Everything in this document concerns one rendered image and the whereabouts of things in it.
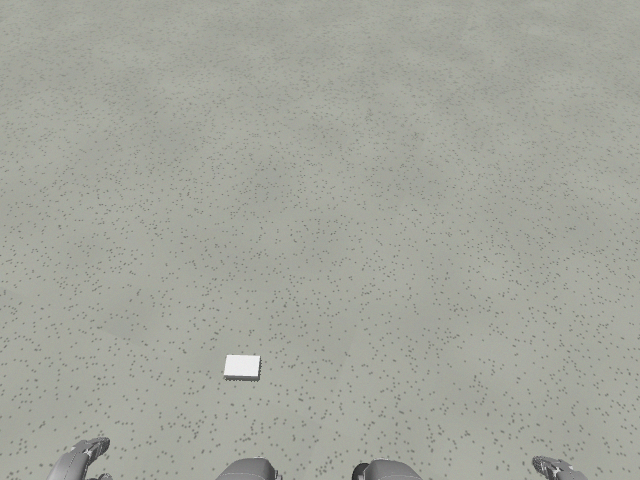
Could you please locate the left robot hand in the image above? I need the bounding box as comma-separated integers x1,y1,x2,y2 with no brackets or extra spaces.
46,437,113,480

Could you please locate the right robot foot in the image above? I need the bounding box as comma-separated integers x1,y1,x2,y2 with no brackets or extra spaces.
352,463,369,480

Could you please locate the right robot hand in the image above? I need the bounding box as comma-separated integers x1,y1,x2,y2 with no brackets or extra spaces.
532,456,588,480

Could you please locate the small box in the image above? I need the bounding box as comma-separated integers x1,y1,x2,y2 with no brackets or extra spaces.
224,355,261,379

